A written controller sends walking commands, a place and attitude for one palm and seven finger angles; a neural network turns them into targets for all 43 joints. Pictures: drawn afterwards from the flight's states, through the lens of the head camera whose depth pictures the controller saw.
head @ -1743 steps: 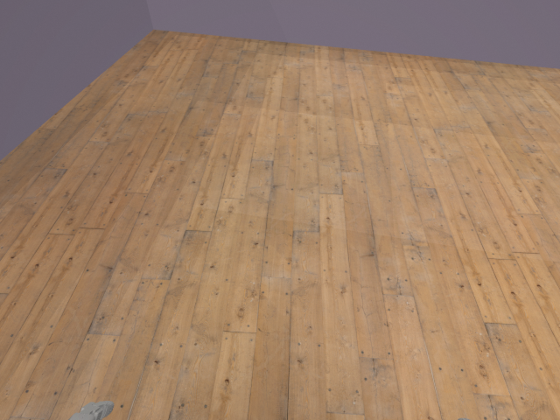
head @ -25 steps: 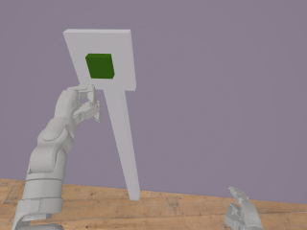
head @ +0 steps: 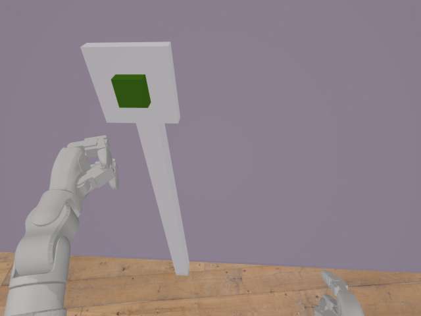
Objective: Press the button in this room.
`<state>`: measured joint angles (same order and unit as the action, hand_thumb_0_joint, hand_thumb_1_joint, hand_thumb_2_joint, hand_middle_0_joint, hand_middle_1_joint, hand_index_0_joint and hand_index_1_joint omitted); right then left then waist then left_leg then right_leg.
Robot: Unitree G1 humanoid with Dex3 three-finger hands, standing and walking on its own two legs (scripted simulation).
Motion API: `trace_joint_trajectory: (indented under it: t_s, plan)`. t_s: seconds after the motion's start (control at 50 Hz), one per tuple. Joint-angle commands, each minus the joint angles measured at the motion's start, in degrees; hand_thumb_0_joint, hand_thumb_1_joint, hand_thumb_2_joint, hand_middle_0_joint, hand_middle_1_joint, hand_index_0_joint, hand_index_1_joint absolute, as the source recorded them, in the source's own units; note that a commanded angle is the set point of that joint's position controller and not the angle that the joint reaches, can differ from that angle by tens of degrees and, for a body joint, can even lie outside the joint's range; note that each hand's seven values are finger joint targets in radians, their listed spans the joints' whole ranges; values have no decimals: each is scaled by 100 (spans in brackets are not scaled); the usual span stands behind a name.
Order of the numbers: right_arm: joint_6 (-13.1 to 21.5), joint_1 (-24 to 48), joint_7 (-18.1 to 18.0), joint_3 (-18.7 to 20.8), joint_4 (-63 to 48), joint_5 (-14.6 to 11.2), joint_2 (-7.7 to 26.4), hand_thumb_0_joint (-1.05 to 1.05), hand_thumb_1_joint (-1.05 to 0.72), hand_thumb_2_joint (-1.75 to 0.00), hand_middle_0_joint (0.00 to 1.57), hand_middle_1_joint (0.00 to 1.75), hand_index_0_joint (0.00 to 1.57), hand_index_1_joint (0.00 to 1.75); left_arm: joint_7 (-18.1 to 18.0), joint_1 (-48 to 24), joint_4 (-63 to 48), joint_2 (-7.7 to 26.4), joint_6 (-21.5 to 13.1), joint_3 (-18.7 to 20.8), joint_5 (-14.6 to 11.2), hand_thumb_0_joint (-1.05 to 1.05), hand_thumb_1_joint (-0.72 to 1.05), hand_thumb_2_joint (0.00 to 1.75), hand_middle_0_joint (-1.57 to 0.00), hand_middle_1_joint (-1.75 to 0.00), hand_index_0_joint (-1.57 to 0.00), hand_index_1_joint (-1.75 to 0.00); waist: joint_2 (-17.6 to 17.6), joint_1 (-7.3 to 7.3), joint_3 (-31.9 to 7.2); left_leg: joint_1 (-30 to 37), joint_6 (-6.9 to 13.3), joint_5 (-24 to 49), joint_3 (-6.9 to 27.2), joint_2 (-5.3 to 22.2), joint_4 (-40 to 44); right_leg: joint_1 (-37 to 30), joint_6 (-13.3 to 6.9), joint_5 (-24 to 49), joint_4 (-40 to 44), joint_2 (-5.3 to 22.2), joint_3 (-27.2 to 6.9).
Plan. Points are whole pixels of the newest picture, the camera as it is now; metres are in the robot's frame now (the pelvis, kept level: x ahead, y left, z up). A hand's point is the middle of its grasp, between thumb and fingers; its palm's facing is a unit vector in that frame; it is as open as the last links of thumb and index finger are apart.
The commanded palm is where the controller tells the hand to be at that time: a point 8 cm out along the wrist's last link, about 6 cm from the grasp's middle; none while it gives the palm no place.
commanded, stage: draw the hand back to the body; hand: left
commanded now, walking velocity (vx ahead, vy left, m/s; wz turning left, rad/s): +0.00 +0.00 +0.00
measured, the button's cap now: (132, 90) +0.51 +0.23 +0.23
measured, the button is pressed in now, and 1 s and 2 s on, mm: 0 0 0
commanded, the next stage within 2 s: step back with the hand held close in 1.06 s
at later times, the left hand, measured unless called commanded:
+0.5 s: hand (74, 196) +0.24 +0.24 +0.18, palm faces +0.36 -0.89 -0.27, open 3.1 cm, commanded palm +0.19 +0.28 +0.18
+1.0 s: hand (55, 217) +0.21 +0.26 +0.16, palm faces +0.41 -0.84 -0.36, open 3.1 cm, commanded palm +0.16 +0.30 +0.18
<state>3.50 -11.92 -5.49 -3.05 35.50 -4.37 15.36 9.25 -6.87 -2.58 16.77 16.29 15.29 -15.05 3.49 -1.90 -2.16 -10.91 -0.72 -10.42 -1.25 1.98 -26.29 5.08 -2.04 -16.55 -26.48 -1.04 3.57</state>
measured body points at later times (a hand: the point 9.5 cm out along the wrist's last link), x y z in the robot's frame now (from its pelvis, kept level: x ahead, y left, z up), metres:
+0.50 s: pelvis +0.01 +0.02 +0.01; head -0.01 +0.00 +0.45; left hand +0.21 +0.29 +0.19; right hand +0.20 -0.20 -0.08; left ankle +0.05 +0.13 -0.74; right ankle -0.02 -0.09 -0.74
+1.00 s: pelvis +0.03 +0.03 +0.00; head +0.01 +0.01 +0.45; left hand +0.18 +0.31 +0.18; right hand +0.23 -0.19 -0.07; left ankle +0.05 +0.13 -0.74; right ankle -0.02 -0.09 -0.74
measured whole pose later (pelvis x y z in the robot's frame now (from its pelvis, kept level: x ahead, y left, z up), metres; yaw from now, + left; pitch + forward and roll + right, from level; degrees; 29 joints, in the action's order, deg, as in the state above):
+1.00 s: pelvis +0.03 +0.03 +0.00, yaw -1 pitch -4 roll +0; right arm 4.0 -10.4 -4.3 -1.3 34.5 0.5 12.6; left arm -6.0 29.8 -26.7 17.4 -5.0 15.9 -3.6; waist 3.1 -4.6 0.5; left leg -8.0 0.9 -12.3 -2.9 0.6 -24.4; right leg 1.1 0.0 -16.1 -21.4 0.3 2.0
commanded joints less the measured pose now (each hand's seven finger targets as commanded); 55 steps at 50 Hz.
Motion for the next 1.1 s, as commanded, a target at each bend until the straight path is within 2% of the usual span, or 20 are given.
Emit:
trace_joint_trajectory:
  t_s: [0.0, 0.06, 0.08, 0.1, 0.14, 0.2, 0.3, 0.4, 0.44, 0.5, 0.56, 0.6, 0.62, 0.68, 0.76, 0.86, 0.92, 1.0, 1.02, 1.08]
  plan:
    - [524, 1245, -47, 154, -1115, 1, 460, 0, -90, -90, 20, 30, 20, 30, 100, -1718, -1556, 1054, -476, 357, -187, 0, 90, 90, -130, -150, -130, -150, -74, -32, -716, 876, 299, 212, 83, -247, 219, 788, 188, 735, 740, 37, -196]
    - [553, 1232, -61, 143, -1114, -28, 495, 0, -90, -90, 20, 30, 20, 30, 220, -1314, -1418, 1054, -330, 383, -272, 0, 90, 90, -130, -150, -130, -150, -321, -48, -535, 729, 298, 2, 102, -237, 250, 861, 226, 439, 814, 34, -194]
    - [638, 1309, -17, 182, -1123, 229, 354, 0, -90, -90, 20, 30, 20, 30, -558, -1245, -2200, 1391, -1200, 361, 437, 0, 90, 90, -130, -150, -130, -150, -250, -94, 336, 641, 271, -163, -15, -227, 341, 1290, 230, 118, 1295, 109, -368]
    - [629, 1237, 1, 178, -913, 293, 377, 0, -90, -90, 20, 30, 20, 30, -865, -493, -1565, 978, -1474, 188, 532, 0, 90, 90, -130, -150, -130, -150, -345, -34, 557, 596, 251, -288, -8, -216, 360, 1329, 195, -111, 1336, 128, -318]
    - [566, 1162, 58, 207, -947, 311, 392, 0, -90, -90, 20, 30, 20, 30, -1067, 73, -1768, 896, -1737, 104, 642, 0, 90, 90, -130, -150, -130, -150, -671, -75, 373, 644, 267, -269, 12, -165, 439, 1133, 195, -169, 1323, 136, -312]
    - [503, 1092, 76, 261, -937, 378, 361, 0, -90, -90, 20, 30, 20, 30, -1298, 169, -2394, 1089, -2178, 286, 800, 0, 90, 90, -130, -150, -130, -150, -253, -111, -400, 1003, 271, 126, -28, -158, 488, 594, 161, 411, 1151, 130, -317]
    - [508, 1050, 70, 291, -844, 447, 316, 0, -90, -90, 20, 30, 20, 30, -1525, 403, -2959, 1067, -2551, 250, 991, 0, 90, 90, -130, -150, -130, -150, 289, -67, -648, 1312, 227, 383, -49, -126, 501, 414, 116, 755, 1130, 109, -307]
    - [489, 1047, 88, 311, -830, 473, 338, 0, -90, -90, 20, 30, 20, 30, -1585, 1260, -3041, 806, -2619, 72, 1065, 0, 90, 90, -130, -150, -130, -150, 59, -76, -361, 1292, 211, 549, 26, -72, 587, 397, 105, 890, 1048, 53, -231]
    - [426, 1043, 101, 327, -856, 466, 354, 0, -90, -90, 20, 30, 20, 30, -1563, 1764, -2891, 783, -2590, 144, 1044, 0, 90, 90, -130, -150, -130, -150, -325, -110, -154, 1120, 220, 580, 46, -57, 639, 333, 121, 900, 1048, 44, -216]
    - [321, 1028, 129, 352, -904, 476, 345, 0, -90, -90, 20, 30, 20, 30, -1533, 2283, -2945, 825, -2589, 320, 1039, 0, 90, 90, -130, -150, -130, -150, -443, -167, -59, 1004, 220, 701, 32, -47, 627, 283, 132, 1027, 997, 44, -191]
    - [257, 1026, 143, 363, -963, 465, 313, 0, -90, -90, 20, 30, 20, 30, -1514, 2564, -3169, 944, -2602, 488, 1047, 0, 90, 90, -130, -150, -130, -150, -240, -196, -26, 969, 208, 826, 13, -33, 582, 267, 130, 1149, 965, 56, -213]
    - [264, 980, 153, 363, -992, 476, 288, 0, -90, -90, 20, 30, 20, 30, -1523, 2744, -3435, 1029, -2626, 599, 1063, 0, 90, 90, -130, -150, -130, -150, 44, -214, -217, 1026, 190, 997, 11, -36, 523, 192, 116, 1314, 892, 61, -213]
    - [281, 989, 155, 373, -1004, 481, 308, 0, -90, -90, 20, 30, 20, 30, -1529, 2847, -3541, 1116, -2630, 676, 1073, 0, 90, 90, -130, -150, -130, -150, -26, -231, -233, 1022, 187, 1031, 15, -23, 499, 186, 115, 1320, 929, 31, -216]
    - [303, 923, 159, 363, -1052, 472, 279, 0, -90, -90, 20, 30, 20, 30, -1547, 3116, -3768, 1046, -2620, 648, 1079, 0, 90, 90, -130, -150, -130, -150, 215, -202, -197, 997, 161, 1154, 20, -26, 444, 218, 106, 1415, 854, 46, -198]
    - [333, 851, 157, 382, -1091, 460, 306, 0, -90, -90, 20, 30, 20, 30, -1563, 3483, -3827, 1026, -2561, 671, 1077, 0, 90, 90, -130, -150, -130, -150, 90, -192, -109, 955, 149, 1243, 57, 7, 435, 276, 117, 1416, 818, 24, -162]
    - [351, 812, 96, 396, -1036, 467, 332, 0, -90, -90, 20, 30, 20, 30, -1619, 3101, -3738, 937, -2519, 531, 1114, 0, 90, 90, -130, -150, -130, -150, -2, -109, 50, 980, 173, 887, 60, 1, 473, 465, 133, 1111, 911, 34, -172]
    - [356, 839, 70, 409, -1038, 478, 341, 0, -90, -90, 20, 30, 20, 30, -1640, 3178, -3637, 988, -2505, 603, 1119, 0, 90, 90, -130, -150, -130, -150, -293, -153, 32, 984, 205, 881, 30, -14, 459, 422, 139, 1145, 971, 23, -189]
    - [348, 854, 76, 378, -1038, 493, 296, 0, -90, -90, 20, 30, 20, 30, -1640, 3168, -3745, 1002, -2540, 626, 1124, 0, 90, 90, -130, -150, -130, -150, 54, -193, -133, 997, 180, 987, 43, -49, 440, 284, 121, 1265, 880, 57, -195]
    - [360, 871, 71, 380, -1031, 491, 305, 0, -90, -90, 20, 30, 20, 30, -1636, 3215, -3738, 1045, -2530, 652, 1122, 0, 90, 90, -130, -150, -130, -150, -26, -204, -161, 1020, 191, 1020, 32, -41, 424, 273, 126, 1305, 927, 41, -210]
    - [359, 878, 83, 363, -1046, 492, 277, 0, -90, -90, 20, 30, 20, 30, -1628, 3290, -3751, 1021, -2530, 652, 1101, 0, 90, 90, -130, -150, -130, -150, 133, -210, -96, 969, 172, 1003, 29, -49, 433, 269, 122, 1321, 902, 62, -211]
